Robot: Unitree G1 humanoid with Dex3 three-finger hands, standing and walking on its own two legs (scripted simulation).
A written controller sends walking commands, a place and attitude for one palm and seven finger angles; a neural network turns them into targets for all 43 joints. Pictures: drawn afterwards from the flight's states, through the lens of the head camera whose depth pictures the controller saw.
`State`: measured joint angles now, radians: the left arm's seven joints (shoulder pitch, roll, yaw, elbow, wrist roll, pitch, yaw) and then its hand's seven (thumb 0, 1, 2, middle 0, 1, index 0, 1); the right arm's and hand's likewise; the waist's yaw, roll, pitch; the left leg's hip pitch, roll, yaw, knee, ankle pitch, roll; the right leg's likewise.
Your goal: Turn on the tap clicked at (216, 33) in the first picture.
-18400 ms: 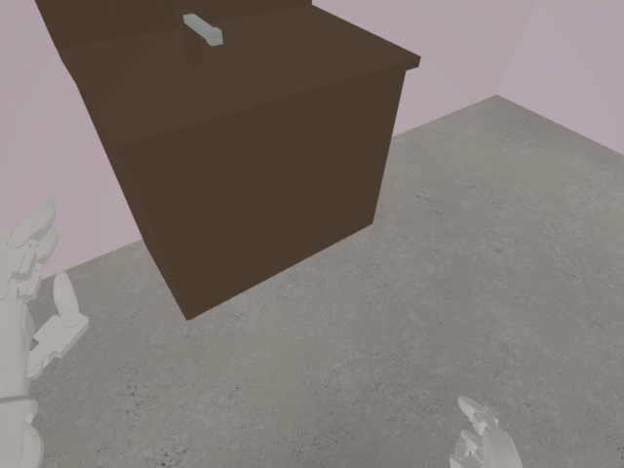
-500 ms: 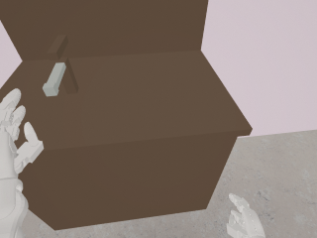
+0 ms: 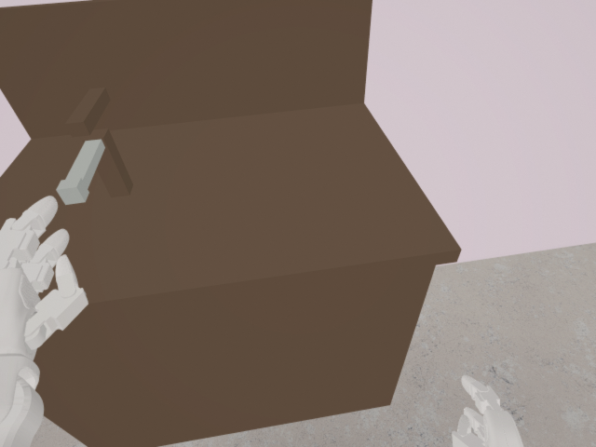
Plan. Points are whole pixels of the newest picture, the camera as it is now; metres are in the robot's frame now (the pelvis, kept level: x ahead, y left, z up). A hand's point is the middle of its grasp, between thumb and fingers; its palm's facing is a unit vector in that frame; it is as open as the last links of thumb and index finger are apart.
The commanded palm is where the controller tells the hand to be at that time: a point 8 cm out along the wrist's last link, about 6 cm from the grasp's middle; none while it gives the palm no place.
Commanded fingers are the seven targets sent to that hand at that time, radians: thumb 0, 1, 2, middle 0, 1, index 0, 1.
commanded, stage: turn the palm inward beside the body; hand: left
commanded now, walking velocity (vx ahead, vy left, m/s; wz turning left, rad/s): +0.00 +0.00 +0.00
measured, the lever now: (73, 191) +0.38 +0.39 +0.17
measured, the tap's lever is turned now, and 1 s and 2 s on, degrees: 2 2 2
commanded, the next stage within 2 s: reach beside the lever's end, fingers flat in 1.20 s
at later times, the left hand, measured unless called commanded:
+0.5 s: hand (37, 309) +0.16 +0.26 +0.21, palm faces +0.47 -0.87 -0.14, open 7.4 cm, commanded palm +0.10 +0.30 +0.23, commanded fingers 0.00 0.90 0.90 -0.20 -0.30 -0.20 -0.30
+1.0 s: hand (45, 306) +0.16 +0.25 +0.22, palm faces +0.45 -0.89 -0.11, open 7.4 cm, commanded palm +0.10 +0.29 +0.23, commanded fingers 0.00 0.90 0.90 -0.20 -0.30 -0.20 -0.30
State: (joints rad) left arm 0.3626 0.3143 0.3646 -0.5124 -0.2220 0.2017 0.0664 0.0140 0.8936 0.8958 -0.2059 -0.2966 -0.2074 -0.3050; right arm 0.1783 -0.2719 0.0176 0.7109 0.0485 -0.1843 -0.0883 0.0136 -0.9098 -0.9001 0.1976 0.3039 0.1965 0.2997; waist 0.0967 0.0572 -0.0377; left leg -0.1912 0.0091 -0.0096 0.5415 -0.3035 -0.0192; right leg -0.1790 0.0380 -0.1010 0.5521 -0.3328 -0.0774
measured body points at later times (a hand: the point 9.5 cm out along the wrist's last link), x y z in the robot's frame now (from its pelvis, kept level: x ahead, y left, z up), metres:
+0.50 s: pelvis -0.03 +0.03 +0.00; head -0.08 +0.00 +0.45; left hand +0.13 +0.31 +0.22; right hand +0.20 -0.16 -0.06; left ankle -0.01 +0.14 -0.73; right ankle -0.02 -0.06 -0.73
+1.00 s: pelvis -0.02 +0.02 +0.01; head -0.08 -0.01 +0.45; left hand +0.13 +0.30 +0.22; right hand +0.22 -0.17 -0.05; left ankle -0.01 +0.14 -0.73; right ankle -0.02 -0.06 -0.73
